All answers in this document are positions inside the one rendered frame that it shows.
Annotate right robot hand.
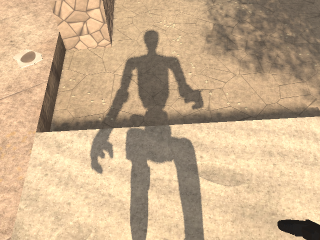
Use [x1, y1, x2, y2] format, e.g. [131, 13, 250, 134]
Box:
[277, 219, 320, 240]

